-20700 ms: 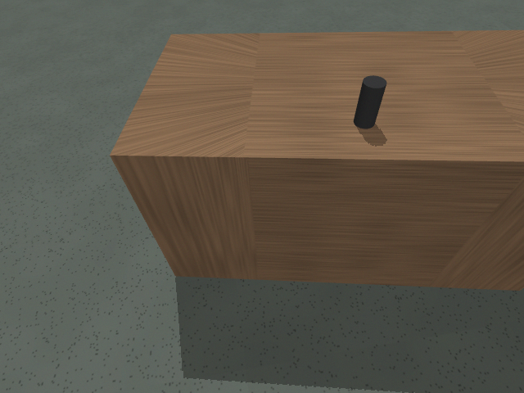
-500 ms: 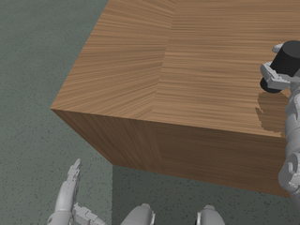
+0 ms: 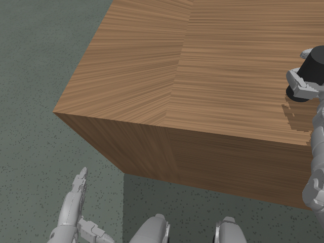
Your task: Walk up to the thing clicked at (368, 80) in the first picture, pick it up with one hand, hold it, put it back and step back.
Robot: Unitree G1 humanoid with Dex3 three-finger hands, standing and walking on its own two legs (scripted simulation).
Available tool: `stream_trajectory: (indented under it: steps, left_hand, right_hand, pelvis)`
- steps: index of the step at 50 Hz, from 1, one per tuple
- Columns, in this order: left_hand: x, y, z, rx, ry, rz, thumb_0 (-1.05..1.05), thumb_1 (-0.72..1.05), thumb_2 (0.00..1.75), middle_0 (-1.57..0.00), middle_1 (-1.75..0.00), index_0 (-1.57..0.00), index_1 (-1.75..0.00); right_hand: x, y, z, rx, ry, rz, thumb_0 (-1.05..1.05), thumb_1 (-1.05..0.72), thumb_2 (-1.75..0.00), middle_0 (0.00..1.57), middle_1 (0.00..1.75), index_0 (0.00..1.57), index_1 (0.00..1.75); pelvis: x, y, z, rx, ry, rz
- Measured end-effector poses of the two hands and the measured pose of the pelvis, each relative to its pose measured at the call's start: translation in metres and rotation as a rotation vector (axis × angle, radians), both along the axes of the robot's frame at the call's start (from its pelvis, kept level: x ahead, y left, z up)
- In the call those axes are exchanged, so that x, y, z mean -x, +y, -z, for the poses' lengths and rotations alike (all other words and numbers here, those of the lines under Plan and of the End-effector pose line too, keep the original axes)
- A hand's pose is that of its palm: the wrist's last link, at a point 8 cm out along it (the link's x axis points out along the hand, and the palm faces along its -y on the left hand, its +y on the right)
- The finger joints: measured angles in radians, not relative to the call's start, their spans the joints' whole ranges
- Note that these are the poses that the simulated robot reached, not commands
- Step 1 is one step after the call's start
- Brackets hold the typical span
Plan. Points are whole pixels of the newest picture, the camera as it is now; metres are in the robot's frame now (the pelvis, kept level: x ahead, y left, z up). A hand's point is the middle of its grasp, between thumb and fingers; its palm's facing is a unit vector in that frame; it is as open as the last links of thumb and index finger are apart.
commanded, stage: lower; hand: right
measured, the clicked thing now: (310, 76) +0.50 -0.24 +0.07
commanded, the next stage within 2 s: loosen in 0.22 s
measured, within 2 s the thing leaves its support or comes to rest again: rests again in 0.02 s
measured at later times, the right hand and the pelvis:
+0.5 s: hand (303, 79) +0.50 -0.23 +0.06, palm faces +0.24 +0.97 +0.01, open 7.7 cm; pelvis -0.01 +0.00 -0.01, yaw +0 degrees
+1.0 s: hand (303, 79) +0.50 -0.23 +0.06, palm faces +0.24 +0.97 +0.01, open 15.2 cm; pelvis +0.00 +0.00 -0.01, yaw +0 degrees
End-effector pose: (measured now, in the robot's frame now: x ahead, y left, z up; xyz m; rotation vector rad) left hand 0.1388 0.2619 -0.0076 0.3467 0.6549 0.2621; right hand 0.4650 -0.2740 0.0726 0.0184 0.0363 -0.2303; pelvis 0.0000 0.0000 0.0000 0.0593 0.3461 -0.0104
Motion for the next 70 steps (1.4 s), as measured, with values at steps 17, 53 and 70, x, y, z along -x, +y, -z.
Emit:
stream_trajectory:
  steps: [17,53,70]
  left_hand:
    - [-0.001,0.003,0.006,-0.01,0.016,0.009,-0.01,-0.54,0.06,-0.06,-0.05,-0.05,-0.06]
    - [-0.005,-0.003,-0.002,-0.008,0.017,0.001,-0.01,-0.52,0.05,-0.06,-0.06,-0.06,-0.06]
    - [-0.018,-0.023,0.001,0.132,0.053,0.029,-0.01,-0.52,0.04,-0.06,-0.05,-0.05,-0.05]
  right_hand:
    - [-0.001,0.001,0.011,0.006,-0.019,0.003,-0.03,0.08,-1.08,0.86,1.02,0.85,1.07]
    - [-0.004,-0.007,0.007,0.011,-0.024,0.026,-0.01,0.41,-0.14,0.29,0.21,0.29,0.22]
    - [0.013,-0.067,-0.103,0.084,-0.038,0.033,-0.01,0.47,-0.04,0.08,0.05,0.08,0.05]
  pelvis:
    - [0.002,0.002,0.009,-0.003,0.02,0.002]
    - [-0.005,-0.002,0.006,-0.005,0.014,-0.002]
    - [-0.019,-0.004,-0.025,0.013,-0.077,0.009]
